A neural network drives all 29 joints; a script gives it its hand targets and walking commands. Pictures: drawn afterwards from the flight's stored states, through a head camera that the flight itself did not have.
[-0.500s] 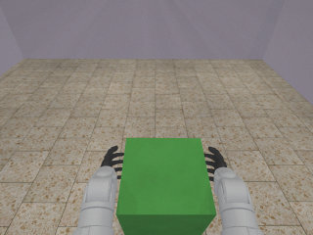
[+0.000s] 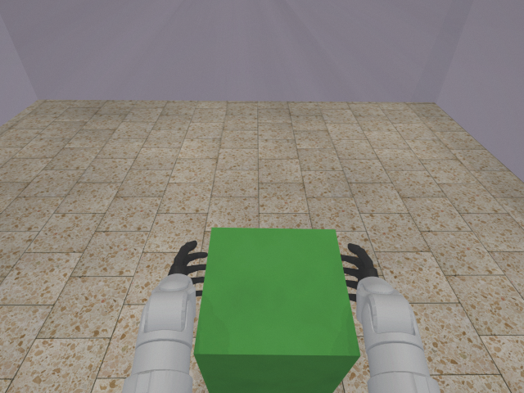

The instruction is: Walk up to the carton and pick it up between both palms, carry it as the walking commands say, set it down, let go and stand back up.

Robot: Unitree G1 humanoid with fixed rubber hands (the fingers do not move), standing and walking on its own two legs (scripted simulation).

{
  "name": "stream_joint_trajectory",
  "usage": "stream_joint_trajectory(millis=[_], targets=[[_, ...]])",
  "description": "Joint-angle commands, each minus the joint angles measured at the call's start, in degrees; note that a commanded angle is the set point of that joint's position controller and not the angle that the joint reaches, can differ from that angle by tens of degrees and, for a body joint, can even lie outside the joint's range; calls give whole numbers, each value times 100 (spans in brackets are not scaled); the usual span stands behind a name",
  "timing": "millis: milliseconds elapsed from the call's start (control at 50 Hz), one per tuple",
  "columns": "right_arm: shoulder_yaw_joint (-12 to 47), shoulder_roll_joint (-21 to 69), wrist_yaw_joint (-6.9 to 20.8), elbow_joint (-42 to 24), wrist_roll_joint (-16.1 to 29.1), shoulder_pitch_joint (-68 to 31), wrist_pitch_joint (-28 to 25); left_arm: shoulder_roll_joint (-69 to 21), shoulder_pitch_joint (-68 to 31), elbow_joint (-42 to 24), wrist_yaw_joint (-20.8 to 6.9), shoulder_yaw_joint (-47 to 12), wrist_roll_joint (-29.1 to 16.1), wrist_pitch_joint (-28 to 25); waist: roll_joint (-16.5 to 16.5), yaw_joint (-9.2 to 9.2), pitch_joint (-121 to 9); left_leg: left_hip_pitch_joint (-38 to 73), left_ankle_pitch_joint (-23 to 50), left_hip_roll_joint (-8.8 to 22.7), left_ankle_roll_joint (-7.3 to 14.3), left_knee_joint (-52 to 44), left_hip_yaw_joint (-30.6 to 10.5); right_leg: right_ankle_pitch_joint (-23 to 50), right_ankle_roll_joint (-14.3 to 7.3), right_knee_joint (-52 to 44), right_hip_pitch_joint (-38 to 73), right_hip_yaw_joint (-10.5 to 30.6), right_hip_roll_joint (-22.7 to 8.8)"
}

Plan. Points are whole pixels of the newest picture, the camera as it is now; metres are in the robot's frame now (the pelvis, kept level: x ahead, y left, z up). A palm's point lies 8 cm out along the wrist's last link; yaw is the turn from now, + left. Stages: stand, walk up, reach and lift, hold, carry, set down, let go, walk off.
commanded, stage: hold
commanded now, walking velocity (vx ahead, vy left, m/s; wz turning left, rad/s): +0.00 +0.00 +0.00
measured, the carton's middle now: (271, 317) +0.29 +0.00 -0.04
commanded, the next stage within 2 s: carry in 0.34 s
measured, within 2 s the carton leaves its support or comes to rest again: neither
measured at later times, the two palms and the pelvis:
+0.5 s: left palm (172, 287) +0.29 +0.16 +0.05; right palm (357, 282) +0.30 -0.14 +0.05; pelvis +0.00 +0.00 -0.02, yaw +4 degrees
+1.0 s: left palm (58, 296) +0.24 +0.29 +0.10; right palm (256, 235) +0.36 +0.03 +0.09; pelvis -0.03 -0.01 -0.02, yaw +24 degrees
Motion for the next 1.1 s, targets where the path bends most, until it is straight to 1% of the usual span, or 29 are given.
stream_joint_trajectory(millis=[0,300,320,360,400,420,440,460,480,500,520,540,560,600,620,640,660,680,720,740,800,900,960,980,1000,1020,1040,1060,1080], targets=[[3152,5563,1553,-198,1673,-3343,-245,-5722,-3252,-171,-1630,-3263,-1779,-253,88,-15,-1247,849,238,-99,-67,-294,201,319,-38,-541,-533,-265,122],[3183,5520,1584,-351,1690,-3197,-211,-5801,-3001,-250,-1588,-3292,-1804,-208,113,-4,-1308,998,594,-86,-89,-328,155,556,-53,-533,-498,-268,154],[3372,5472,1537,-499,1797,-3326,-220,-5615,-3058,-250,-1556,-3281,-1775,-246,264,102,-801,-779,332,938,208,-134,-570,-440,3,95,-554,-260,-633],[3513,5506,1530,-644,1902,-3182,-191,-5724,-2846,-309,-1515,-3422,-1793,-248,390,93,-1303,-1298,-56,1064,236,-80,-961,-598,10,472,-498,-265,-677],[3840,5503,1507,-1110,2119,-3272,-123,-5844,-2823,-671,-1479,-3761,-1981,-208,452,122,-1651,-1525,523,1043,225,313,-1065,-388,-6,745,-531,-269,-822],[4045,5503,1481,-1424,2256,-3378,-56,-5845,-2848,-904,-1452,-3942,-2096,-159,334,147,-1833,-1649,863,926,203,657,-961,-247,-58,701,-513,-126,-977],[4236,5468,1450,-1705,2410,-3484,45,-5790,-2911,-1139,-1415,-4103,-2212,-88,-13,176,-1970,-1932,1032,722,129,1210,-682,122,-198,532,-399,220,-1288],[4417,5398,1419,-1963,2576,-3559,170,-5679,-2932,-1351,-1374,-4224,-2319,3,-613,218,-2106,-2449,484,398,19,1961,-221,949,-501,225,-101,775,-1868],[4609,5313,1381,-2256,2744,-3834,304,-5592,-3120,-1584,-1308,-4379,-2483,99,-1161,171,-2150,-2773,-1254,268,5,2660,191,1965,-957,59,-143,1210,-2517],[4752,5236,1344,-2366,2917,-3970,463,-5515,-3265,-1858,-1213,-4517,-2616,229,-1081,119,-2162,-2860,-2339,320,-3,3220,483,2663,-1257,87,-266,1173,-2765],[4871,5132,1311,-2491,3103,-4043,629,-5384,-3398,-2141,-1101,-4641,-2717,393,-661,82,-2120,-2895,-2494,447,-5,3249,609,3040,-1311,261,-245,796,-2659],[4965,5039,1275,-2607,3306,-4216,798,-5225,-3691,-2470,-988,-4779,-2853,554,-527,72,-2110,-2709,-2081,478,11,2984,727,3287,-1187,487,-323,337,-2432],[5061,4887,1218,-2734,3552,-4643,963,-4994,-4253,-2818,-866,-4948,-3039,711,-664,70,-2147,-2464,-1719,412,15,2600,839,3271,-1010,666,-456,-36,-2238],[5004,4693,1067,-2606,3856,-4668,1388,-4638,-4358,-2984,-663,-4897,-3201,1146,-861,49,-2250,-1819,-956,170,-3,1560,1131,2588,-649,1066,-760,-630,-1981],[4910,4614,1004,-2432,3894,-4555,1596,-4519,-4207,-2875,-599,-4777,-3197,1368,-698,53,-2364,-1365,-375,182,2,817,967,2022,-373,1459,-954,-863,-1871],[4774,4506,957,-2231,3922,-4619,1764,-4444,-4360,-2738,-556,-4696,-3240,1545,-195,39,-2667,-519,402,675,114,422,215,1106,-6,2090,-1529,-1019,-1730],[4662,4362,907,-2042,3939,-4863,1875,-4326,-4860,-2679,-540,-4680,-3382,1682,1295,40,-2790,524,2950,2314,756,277,-2060,-1035,573,3026,-3195,-1448,-941],[4490,4511,866,-1875,3919,-4661,2009,-4514,-4910,-2506,-544,-4704,-3540,1851,1534,57,-2961,796,3866,2395,1124,321,-2439,-2563,558,3543,-3421,-1127,-561],[4320,4691,764,-2109,3924,-5256,2183,-4896,-5630,-2590,-622,-4774,-3894,2005,707,76,-2988,857,3394,2032,988,454,-1895,-2083,471,3723,-3441,-862,-609],[4267,4826,694,-2232,3922,-5649,2248,-5042,-5963,-2553,-654,-4743,-4071,2072,628,77,-2924,705,2808,1834,854,383,-1644,-1787,441,3541,-3376,-859,-624],[3934,4971,532,-2491,3681,-5871,2452,-5408,-6228,-2456,-717,-4432,-4263,2292,800,35,-3037,671,2456,1468,778,395,-1136,-1432,503,2965,-2977,-1010,-419],[3747,4979,413,-2607,3440,-5881,2674,-5625,-6168,-2088,-740,-4127,-4218,2503,912,-23,-3198,869,2764,1492,834,376,-1420,-1401,512,1844,-2376,-979,-217],[3790,5034,428,-2577,3382,-5874,2747,-5739,-6034,-1963,-777,-4086,-4154,2533,933,36,-3208,354,2851,1219,673,558,-1250,-924,457,641,-1295,-1118,-241],[3783,5062,430,-2473,3335,-5600,2798,-5790,-5834,-2006,-782,-4119,-4123,2541,771,70,-3214,-231,2587,1005,542,716,-1018,-348,427,104,-560,-1078,-451],[3886,5119,446,-2522,3378,-5726,2795,-5754,-5850,-1969,-808,-4074,-4061,2535,294,108,-3256,-1192,1865,647,287,1052,-636,187,180,-84,293,-564,-1070],[4088,5181,481,-2743,3551,-6110,2775,-5618,-6123,-2084,-829,-4159,-4068,2453,-1378,138,-3006,-2709,-494,-188,-44,2064,438,2167,-577,-113,782,753,-2519],[4254,5314,487,-2771,3613,-6579,2735,-5648,-6327,-2157,-837,-4152,-4077,2425,-1565,79,-2773,-3479,-2402,99,-85,3253,738,4123,-1167,192,957,819,-3219],[4332,5396,491,-2752,3707,-6768,2688,-5716,-6485,-2280,-814,-4218,-4124,2432,-863,76,-2671,-3585,-2374,311,-74,3694,629,4956,-1231,472,1039,421,-3066],[4325,5551,514,-2675,3775,-6399,2690,-5653,-6195,-2471,-783,-4201,-4050,2442,-434,80,-2635,-3575,-2066,331,-85,3729,637,5020,-1077,571,1093,-60,-2734]])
